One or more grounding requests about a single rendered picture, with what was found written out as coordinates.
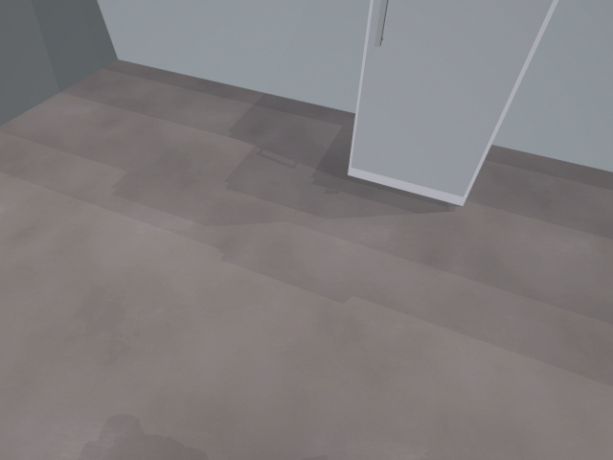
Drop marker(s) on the fridge door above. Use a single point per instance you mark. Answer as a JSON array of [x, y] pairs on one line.
[[433, 92]]

